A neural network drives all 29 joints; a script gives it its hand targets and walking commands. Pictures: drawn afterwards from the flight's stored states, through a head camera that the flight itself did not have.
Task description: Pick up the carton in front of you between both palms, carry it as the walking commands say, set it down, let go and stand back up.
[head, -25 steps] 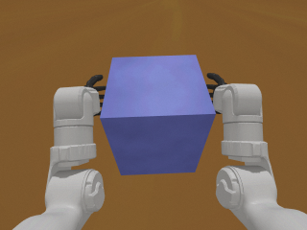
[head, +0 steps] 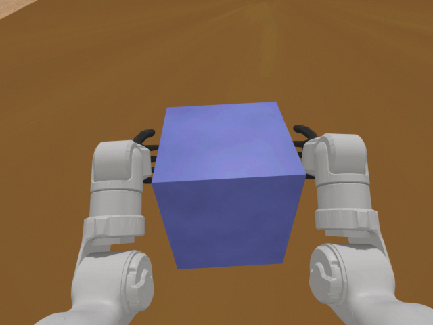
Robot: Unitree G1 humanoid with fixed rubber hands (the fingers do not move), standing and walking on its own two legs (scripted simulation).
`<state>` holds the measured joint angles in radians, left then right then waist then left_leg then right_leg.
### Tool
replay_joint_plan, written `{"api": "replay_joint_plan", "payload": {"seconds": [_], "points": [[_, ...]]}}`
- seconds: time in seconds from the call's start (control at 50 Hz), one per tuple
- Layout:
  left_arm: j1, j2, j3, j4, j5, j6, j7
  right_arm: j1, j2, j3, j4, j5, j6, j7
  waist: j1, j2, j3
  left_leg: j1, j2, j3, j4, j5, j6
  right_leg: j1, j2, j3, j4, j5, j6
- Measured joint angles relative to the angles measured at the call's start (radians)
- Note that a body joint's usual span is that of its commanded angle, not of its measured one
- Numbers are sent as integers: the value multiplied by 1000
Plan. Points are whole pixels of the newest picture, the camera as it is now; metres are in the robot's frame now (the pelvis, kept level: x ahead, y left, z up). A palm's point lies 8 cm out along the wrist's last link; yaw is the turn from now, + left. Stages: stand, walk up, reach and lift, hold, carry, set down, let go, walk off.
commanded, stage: carry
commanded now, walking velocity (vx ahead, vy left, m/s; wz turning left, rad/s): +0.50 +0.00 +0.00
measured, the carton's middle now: (225, 187) +0.37 +0.01 +0.07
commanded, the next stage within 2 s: none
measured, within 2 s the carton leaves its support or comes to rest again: neither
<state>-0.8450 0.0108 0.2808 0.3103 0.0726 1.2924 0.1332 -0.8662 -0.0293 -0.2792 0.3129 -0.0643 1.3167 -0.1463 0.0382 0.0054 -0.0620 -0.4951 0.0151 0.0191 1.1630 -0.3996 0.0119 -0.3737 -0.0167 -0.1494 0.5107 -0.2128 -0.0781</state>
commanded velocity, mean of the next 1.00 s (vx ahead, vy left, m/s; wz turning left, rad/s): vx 0.50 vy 0.00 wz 0.00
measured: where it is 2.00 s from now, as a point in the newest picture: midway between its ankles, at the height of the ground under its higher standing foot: (221, 168)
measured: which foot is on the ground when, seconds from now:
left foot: up 0.00-0.28, down 0.30-0.84, up 0.86-1.00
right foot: down 0.00-0.32, up 0.34-0.78, down 0.80-1.00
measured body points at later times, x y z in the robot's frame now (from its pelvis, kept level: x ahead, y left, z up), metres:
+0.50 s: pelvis +0.34 +0.05 +0.01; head +0.37 +0.06 +0.46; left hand +0.66 +0.19 +0.06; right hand +0.64 -0.11 +0.06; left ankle +0.36 +0.11 -0.74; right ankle +0.29 -0.08 -0.66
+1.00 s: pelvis +0.66 -0.01 +0.00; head +0.64 -0.03 +0.45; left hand +0.93 +0.15 +0.09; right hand +0.95 -0.15 +0.08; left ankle +0.63 +0.13 -0.65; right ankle +0.71 -0.08 -0.74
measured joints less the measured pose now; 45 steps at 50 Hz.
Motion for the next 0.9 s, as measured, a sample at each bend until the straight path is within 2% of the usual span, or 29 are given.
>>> {"api": "replay_joint_plan", "payload": {"seconds": [0.06,0.14,0.2,0.28,0.3,0.32,0.34,0.36,0.4,0.44,0.56,0.64,0.72,0.76,0.8,0.82,0.84,0.88,0.9], "points": [[44,-4,-6,-25,-12,-19,0,24,10,12,-13,-7,-14,0,9,-1,17,-101,17,11,-99,52,-12,80,-4,5,-72,-15,1],[79,-15,-7,-72,-16,-52,0,59,21,24,-67,-9,-38,0,5,8,30,-176,40,32,-299,160,-22,182,0,8,-146,-50,17],[113,-32,-8,-112,-9,-70,0,101,32,25,-115,-7,-55,1,-5,15,25,-170,42,62,-477,277,-16,265,4,10,-185,-95,37],[184,-61,-15,-180,9,-74,-3,181,59,27,-179,-9,-69,4,-21,8,2,-65,11,131,-714,412,8,374,-5,16,-170,-197,74],[209,-66,-17,-199,13,-73,-5,200,68,30,-190,-13,-73,7,-24,9,-5,-16,4,151,-761,421,15,381,-8,23,-110,-237,83],[232,-65,-23,-216,16,-75,-9,226,83,33,-201,-20,-85,10,-33,-9,-11,2,-8,166,-749,431,47,360,-28,30,-5,-275,89],[257,-63,-25,-229,17,-81,-14,253,100,40,-211,-31,-101,13,-38,-32,-10,0,-18,179,-700,385,71,304,-44,57,147,-268,92],[286,-62,-25,-244,17,-84,-19,280,116,49,-219,-41,-112,15,-41,-37,-6,5,-17,185,-669,333,85,231,-35,92,312,-261,92],[348,-72,-31,-278,16,-86,-24,351,144,60,-258,-55,-119,17,-40,-28,8,47,-9,185,-676,270,91,89,-10,118,551,-236,83],[409,-94,-44,-327,17,-90,-24,437,166,67,-332,-58,-122,18,-39,-18,21,104,-4,182,-724,261,74,-25,-13,106,611,-181,83],[588,-170,-103,-521,32,-136,-30,640,175,108,-559,-30,-150,54,-49,-5,23,273,-8,162,-849,214,71,-224,-60,77,381,-76,111],[665,-147,-164,-616,34,-122,-31,694,165,151,-622,-23,-146,62,-56,-9,-19,396,-13,155,-898,153,51,-259,-78,50,204,55,117],[685,-144,-166,-667,32,-84,-31,707,163,176,-657,-27,-115,63,-54,-3,-76,521,-11,147,-922,69,22,-229,-66,7,74,160,97],[680,-145,-160,-670,32,-66,-32,701,163,178,-660,-33,-95,63,-57,4,-101,578,-5,138,-912,14,2,-189,-54,-22,19,172,78],[662,-147,-151,-657,34,-50,-36,689,165,172,-657,-40,-75,63,-56,13,-118,606,13,125,-826,-70,-18,-117,-31,-61,-42,145,63],[652,-149,-152,-636,36,-51,-37,680,158,166,-647,-41,-67,63,-47,32,-125,583,38,119,-718,-119,-23,-105,-18,-79,-23,153,37],[638,-151,-154,-604,41,-54,-37,673,150,158,-631,-40,-61,63,-39,45,-127,516,62,102,-548,-107,-21,-110,-13,-91,27,123,11],[620,-154,-157,-549,51,-49,-37,665,136,147,-595,-37,-46,64,-27,38,-116,344,51,35,-203,-66,-10,-88,-18,-100,56,64,-16],[622,-154,-156,-536,54,-44,-37,661,136,145,-579,-37,-40,63,-25,32,-107,261,45,20,-84,-39,-2,-63,-20,-102,37,55,-17]]}}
